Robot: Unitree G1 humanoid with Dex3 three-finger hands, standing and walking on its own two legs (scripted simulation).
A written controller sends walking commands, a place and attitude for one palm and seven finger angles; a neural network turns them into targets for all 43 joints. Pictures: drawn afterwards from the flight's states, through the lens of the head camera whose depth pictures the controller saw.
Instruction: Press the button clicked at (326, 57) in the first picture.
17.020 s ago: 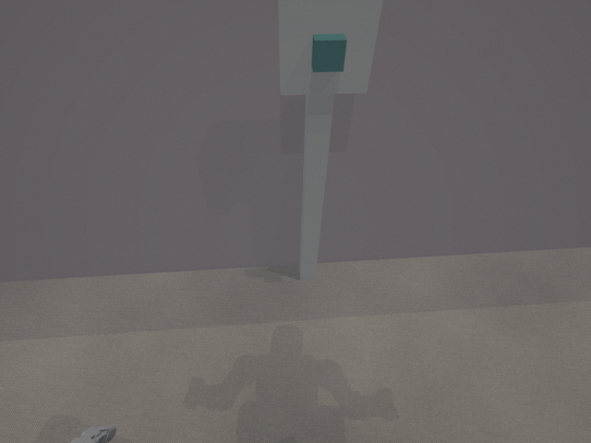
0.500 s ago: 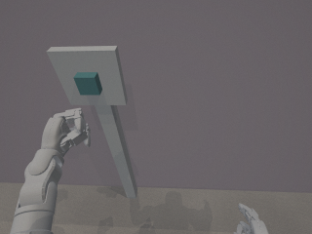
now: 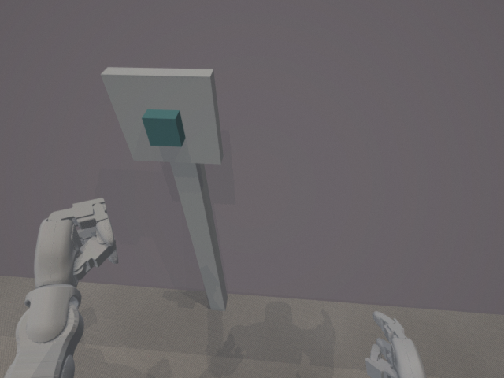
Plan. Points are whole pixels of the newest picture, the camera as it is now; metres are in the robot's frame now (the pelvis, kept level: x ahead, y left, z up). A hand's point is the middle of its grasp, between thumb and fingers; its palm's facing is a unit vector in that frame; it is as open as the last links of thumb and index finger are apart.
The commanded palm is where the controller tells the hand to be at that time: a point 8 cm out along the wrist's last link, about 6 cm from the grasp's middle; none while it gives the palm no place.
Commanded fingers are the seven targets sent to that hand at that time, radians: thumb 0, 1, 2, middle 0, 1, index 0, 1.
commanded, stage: draw the hand back to the body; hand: left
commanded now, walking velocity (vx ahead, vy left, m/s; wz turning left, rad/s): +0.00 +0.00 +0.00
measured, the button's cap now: (165, 127) +0.50 +0.23 +0.15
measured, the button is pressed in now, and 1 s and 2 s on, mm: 0 0 0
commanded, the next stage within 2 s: step back with the hand held close in 0.70 s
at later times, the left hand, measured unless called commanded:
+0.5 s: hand (67, 260) +0.20 +0.25 +0.16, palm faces +0.42 -0.82 -0.38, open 3.1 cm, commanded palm +0.15 +0.29 +0.18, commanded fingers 0.00 0.90 0.90 -1.30 -1.50 -1.30 -1.50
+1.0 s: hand (75, 256) +0.21 +0.25 +0.16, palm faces +0.37 -0.82 -0.44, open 3.1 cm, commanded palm +0.15 +0.28 +0.17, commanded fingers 0.00 0.90 0.90 -1.30 -1.50 -1.30 -1.50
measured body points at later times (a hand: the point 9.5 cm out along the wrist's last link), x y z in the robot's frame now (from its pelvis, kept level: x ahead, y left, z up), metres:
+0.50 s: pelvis +0.02 +0.01 +0.00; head +0.00 -0.01 +0.45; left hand +0.17 +0.29 +0.18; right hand +0.22 -0.20 -0.08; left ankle +0.04 +0.14 -0.74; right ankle -0.02 -0.13 -0.74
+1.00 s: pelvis +0.02 +0.01 +0.00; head +0.01 -0.01 +0.45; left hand +0.18 +0.29 +0.18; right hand +0.20 -0.23 -0.08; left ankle +0.04 +0.14 -0.74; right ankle -0.02 -0.13 -0.74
